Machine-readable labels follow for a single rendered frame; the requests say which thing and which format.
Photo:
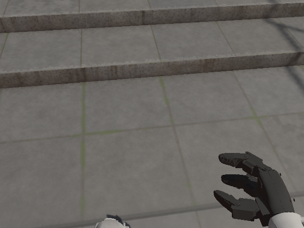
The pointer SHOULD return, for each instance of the right robot hand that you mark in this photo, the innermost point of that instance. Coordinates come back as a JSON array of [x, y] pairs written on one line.
[[261, 182]]

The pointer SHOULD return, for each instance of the right robot forearm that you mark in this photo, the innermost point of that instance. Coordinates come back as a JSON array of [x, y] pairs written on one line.
[[286, 220]]

